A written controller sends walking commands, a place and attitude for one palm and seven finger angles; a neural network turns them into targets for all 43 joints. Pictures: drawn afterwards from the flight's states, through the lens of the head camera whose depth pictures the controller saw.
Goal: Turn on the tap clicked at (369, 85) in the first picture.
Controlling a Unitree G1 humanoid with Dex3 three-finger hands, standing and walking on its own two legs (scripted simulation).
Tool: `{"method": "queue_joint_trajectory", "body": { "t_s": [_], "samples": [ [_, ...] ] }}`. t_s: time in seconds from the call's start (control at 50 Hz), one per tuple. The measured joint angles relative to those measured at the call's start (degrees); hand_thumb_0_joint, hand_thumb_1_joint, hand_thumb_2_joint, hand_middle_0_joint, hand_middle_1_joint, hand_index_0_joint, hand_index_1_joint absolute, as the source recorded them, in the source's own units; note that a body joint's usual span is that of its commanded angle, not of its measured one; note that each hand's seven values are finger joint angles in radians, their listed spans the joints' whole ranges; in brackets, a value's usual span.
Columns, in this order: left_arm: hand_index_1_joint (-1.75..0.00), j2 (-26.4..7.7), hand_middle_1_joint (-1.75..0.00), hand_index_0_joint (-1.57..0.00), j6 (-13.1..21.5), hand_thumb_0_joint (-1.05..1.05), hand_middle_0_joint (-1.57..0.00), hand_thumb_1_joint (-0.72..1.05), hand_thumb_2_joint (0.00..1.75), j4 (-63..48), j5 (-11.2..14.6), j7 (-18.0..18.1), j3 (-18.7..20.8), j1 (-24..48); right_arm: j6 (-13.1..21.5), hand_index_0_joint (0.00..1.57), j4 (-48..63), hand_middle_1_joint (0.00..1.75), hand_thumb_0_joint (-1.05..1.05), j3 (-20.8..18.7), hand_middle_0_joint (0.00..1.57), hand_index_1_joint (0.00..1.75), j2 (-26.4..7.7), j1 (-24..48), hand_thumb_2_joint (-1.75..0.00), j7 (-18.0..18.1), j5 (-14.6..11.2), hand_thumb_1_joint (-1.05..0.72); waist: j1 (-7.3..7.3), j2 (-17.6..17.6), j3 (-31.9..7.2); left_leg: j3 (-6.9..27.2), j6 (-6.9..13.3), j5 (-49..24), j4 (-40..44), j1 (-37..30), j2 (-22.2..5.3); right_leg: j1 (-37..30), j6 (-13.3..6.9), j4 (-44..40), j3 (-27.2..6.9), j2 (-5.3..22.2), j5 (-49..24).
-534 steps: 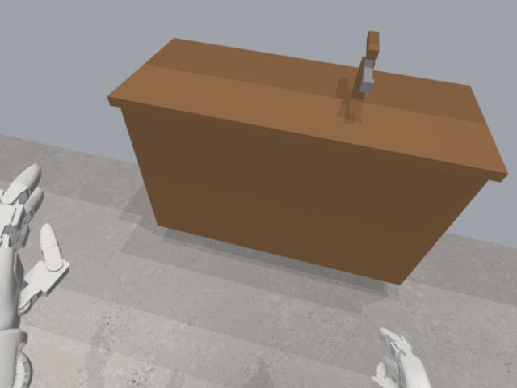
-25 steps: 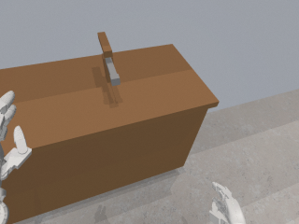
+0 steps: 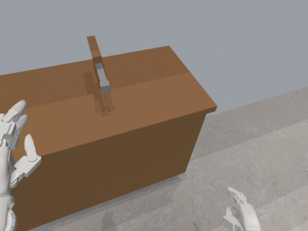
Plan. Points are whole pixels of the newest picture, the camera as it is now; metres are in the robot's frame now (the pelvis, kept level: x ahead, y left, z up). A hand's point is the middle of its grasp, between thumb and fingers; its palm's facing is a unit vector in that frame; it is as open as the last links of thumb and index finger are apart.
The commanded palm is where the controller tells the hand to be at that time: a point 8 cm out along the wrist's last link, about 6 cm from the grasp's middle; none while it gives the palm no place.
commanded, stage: shuffle to correct the standing spot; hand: left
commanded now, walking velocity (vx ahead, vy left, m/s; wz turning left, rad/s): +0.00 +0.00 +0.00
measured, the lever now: (105, 86) +0.50 +0.20 +0.08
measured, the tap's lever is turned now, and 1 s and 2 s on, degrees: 0 0 0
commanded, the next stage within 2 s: come to a stop and stand still in 1.06 s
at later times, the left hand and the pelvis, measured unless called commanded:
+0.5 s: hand (67, 132) +0.27 +0.21 +0.15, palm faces +0.42 -0.85 -0.31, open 7.4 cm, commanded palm +0.22 +0.25 +0.17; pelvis +0.06 -0.04 -0.03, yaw +1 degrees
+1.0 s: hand (111, 102) +0.37 +0.14 +0.15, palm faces +0.46 -0.82 -0.34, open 7.4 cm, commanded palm +0.31 +0.16 +0.17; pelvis +0.16 -0.12 -0.04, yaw +1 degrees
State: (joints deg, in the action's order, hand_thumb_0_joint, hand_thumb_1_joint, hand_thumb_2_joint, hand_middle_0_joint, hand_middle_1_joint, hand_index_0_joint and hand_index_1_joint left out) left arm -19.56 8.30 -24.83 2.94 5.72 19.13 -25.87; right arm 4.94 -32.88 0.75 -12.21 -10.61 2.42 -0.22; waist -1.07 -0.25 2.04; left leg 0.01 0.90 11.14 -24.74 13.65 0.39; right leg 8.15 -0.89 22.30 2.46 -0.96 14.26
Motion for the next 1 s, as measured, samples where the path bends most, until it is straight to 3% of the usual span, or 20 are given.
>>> {"method": "queue_joint_trajectory", "body": {
  "t_s": [0.22,0.32,0.42,0.48,0.52,0.58,0.64,0.68,0.72,0.78,0.82,0.86,0.9,0.92,0.96,0.98,1.0],
  "samples": [
    [-0.30,-1.3,-0.30,-0.21,-0.9,0.02,-0.21,0.89,0.90,-1.7,0.5,0.9,0.9,0.2,-1.2,0.20,0.0,0.30,0.01,0.5,0.21,0.30,1.6,-0.9,-0.90,0.5,0.0,-0.91,-0.61,1.8,-0.9,0.1,-0.6,2.8,-2.8,0.2,0.0,1.2,-1.0,5.0,0.1,0.0,3.9],
    [-0.30,-0.5,-0.30,-0.21,-1.4,0.02,-0.21,0.89,0.90,-1.2,0.2,1.4,0.9,1.7,-1.4,0.20,0.2,0.30,0.01,1.1,0.21,0.30,2.2,-1.7,-0.90,0.1,0.0,-0.91,-0.59,0.3,-2.0,1.6,-1.4,6.6,-8.2,2.4,-1.9,1.2,-2.5,6.4,1.4,-2.0,6.0],
    [-0.30,0.3,-0.30,-0.21,-0.8,0.02,-0.21,0.89,0.90,-4.1,0.4,1.6,-0.9,2.8,-2.0,0.20,-1.4,0.30,0.01,0.8,0.21,0.30,2.0,-1.9,-0.90,-0.9,-0.7,-0.91,-0.82,1.8,-0.8,-1.5,-0.5,13.9,-28.8,10.1,-2.6,-0.2,-4.0,9.0,2.5,-2.6,9.6],
    [-0.30,-0.4,-0.30,-0.21,0.4,0.02,-0.21,0.89,0.90,-7.1,0.4,2.0,0.0,2.0,-2.4,0.20,-1.1,0.30,0.01,0.9,0.21,0.30,1.7,-1.6,-0.90,-1.2,-0.2,-0.91,-1.31,4.2,0.9,-5.1,0.1,11.9,-24.9,10.9,-2.8,-1.0,-3.9,11.5,1.6,-1.7,12.0],
    [-0.30,-1.2,-0.30,-0.21,0.9,0.02,-0.21,0.89,0.90,-9.1,1.0,2.2,2.0,1.4,-2.4,0.20,0.3,0.30,0.01,0.8,0.21,0.30,0.7,-0.8,-0.90,-1.2,0.2,-0.91,-1.47,3.9,2.0,-5.7,1.1,4.3,-16.0,8.1,-2.9,2.0,-3.5,20.3,1.5,-1.7,14.5],
    [-0.30,-4.0,-0.30,-0.21,1.1,0.02,-0.21,0.89,0.90,-7.2,1.6,1.7,4.6,4.2,-2.2,0.20,-0.5,0.30,0.01,-0.1,0.21,0.30,2.5,2.2,-0.90,-1.0,0.8,-0.91,-0.74,5.2,4.9,-6.7,0.2,8.6,-18.4,6.1,-2.8,11.3,-1.7,44.3,-3.0,-3.0,14.4],
    [-0.30,-5.1,-0.30,-0.21,0.3,0.02,-0.21,0.89,0.90,-6.2,0.9,0.3,4.9,6.6,-1.7,0.20,-0.3,0.30,0.01,0.4,0.21,0.30,3.9,2.3,-0.90,-1.8,1.1,-0.91,0.56,5.3,5.1,-5.2,-0.9,7.5,-14.6,4.5,-3.3,20.6,-0.7,52.8,-3.3,-2.0,10.8],
    [-0.30,-4.7,-0.30,-0.20,0.6,0.02,-0.21,0.89,0.90,-7.8,0.4,-0.3,4.8,5.8,-1.1,0.20,0.4,0.30,0.01,0.6,0.21,0.30,4.0,1.7,-0.90,-2.4,1.0,-0.91,0.87,4.0,5.3,-4.0,-1.7,6.2,-11.7,3.6,-4.7,24.0,-0.6,47.6,-2.4,0.1,7.5],
    [-0.30,-4.4,-0.30,-0.20,1.8,0.02,-0.21,0.89,0.90,-10.2,0.2,-0.7,4.8,2.6,-0.5,0.20,1.5,0.30,0.01,0.5,0.21,0.30,3.7,0.3,-0.90,-2.9,0.7,-0.91,0.74,2.2,5.0,-3.2,-2.6,5.7,-9.7,2.7,-6.5,23.6,-0.5,35.4,-1.3,2.2,4.2],
    [-0.30,-5.6,-0.30,-0.21,3.0,0.02,-0.21,0.89,0.90,-12.6,0.0,-0.6,5.7,-3.0,0.1,0.20,3.0,0.30,0.01,0.4,0.21,0.30,3.2,-2.3,-0.90,-2.9,0.1,-0.90,0.18,-0.1,4.0,-2.1,-4.2,8.0,-11.4,2.5,-8.9,18.5,0.2,18.8,0.8,3.4,0.1],
    [-0.30,-7.8,-0.30,-0.21,3.2,0.02,-0.21,0.89,0.90,-12.7,-0.3,-0.1,7.0,-4.4,0.1,0.20,3.1,0.30,0.01,0.3,0.21,0.30,2.8,-3.6,-0.90,-2.6,-0.2,-0.90,-0.33,0.1,2.6,-1.3,-3.0,12.7,-18.3,4.7,-9.2,14.8,0.6,12.0,1.2,3.7,-2.5],
    [-0.30,-6.4,-0.30,-0.21,2.7,0.01,-0.21,0.89,0.89,-11.0,-0.6,0.4,6.2,-2.0,-0.5,0.20,0.4,0.30,0.01,-0.3,0.21,0.30,1.3,-1.9,-0.90,-1.9,-0.5,-0.90,-0.65,-1.4,3.0,0.7,-1.8,18.8,-30.6,8.6,-8.2,15.5,1.1,16.1,2.2,3.0,-2.0],
    [-0.30,-3.9,-0.30,-0.21,1.7,0.01,-0.21,0.89,0.89,-8.5,-0.7,1.0,4.7,0.9,-1.4,0.20,-2.5,0.30,0.01,-0.9,0.21,0.30,0.1,-0.5,-0.90,-1.5,-0.7,-0.91,-0.89,-1.4,2.9,-0.7,-1.0,21.3,-37.2,11.2,-6.6,14.6,0.7,16.6,2.9,2.9,0.1],
    [-0.30,-2.8,-0.30,-0.21,0.9,0.01,-0.21,0.89,0.89,-7.6,-0.6,1.3,4.4,1.8,-2.0,0.20,-3.2,0.30,0.01,-0.9,0.21,0.30,-0.1,0.0,-0.90,-1.4,-0.7,-0.91,-1.03,-0.7,2.7,-2.2,-0.8,21.1,-36.4,11.2,-5.9,14.1,0.4,16.3,2.8,3.0,0.6],
    [-0.30,-1.6,-0.30,-0.21,-0.7,0.01,-0.21,0.89,0.89,-7.0,0.0,1.9,4.4,2.2,-2.8,0.20,-3.1,0.30,0.01,-0.5,0.21,0.30,-0.2,0.5,-0.90,-1.1,-0.6,-0.91,-0.56,1.2,2.2,-4.9,-0.8,16.4,-26.2,8.3,-4.4,13.9,0.0,16.9,2.5,3.2,1.5],
    [-0.30,-1.4,-0.30,-0.21,-1.1,0.01,-0.21,0.89,0.90,-7.3,0.4,2.1,4.3,2.1,-2.7,0.20,-1.9,0.30,0.01,-0.5,0.21,0.30,-0.6,0.2,-0.90,-0.9,-0.4,-0.91,-0.03,1.1,1.7,-4.8,-0.5,13.7,-19.0,6.2,-3.9,14.5,-0.4,18.7,2.9,2.8,2.9],
    [-0.30,-1.5,-0.30,-0.21,-1.2,0.01,-0.21,0.89,0.90,-7.3,0.5,2.1,4.2,2.5,-2.4,0.20,-1.1,0.30,0.01,-0.9,0.21,0.30,-0.4,0.3,-0.90,-0.7,-0.1,-0.91,0.40,1.5,2.0,-4.4,-0.2,12.5,-18.2,6.0,-3.9,15.6,-0.3,22.8,2.7,2.4,6.7]
  ]
}}
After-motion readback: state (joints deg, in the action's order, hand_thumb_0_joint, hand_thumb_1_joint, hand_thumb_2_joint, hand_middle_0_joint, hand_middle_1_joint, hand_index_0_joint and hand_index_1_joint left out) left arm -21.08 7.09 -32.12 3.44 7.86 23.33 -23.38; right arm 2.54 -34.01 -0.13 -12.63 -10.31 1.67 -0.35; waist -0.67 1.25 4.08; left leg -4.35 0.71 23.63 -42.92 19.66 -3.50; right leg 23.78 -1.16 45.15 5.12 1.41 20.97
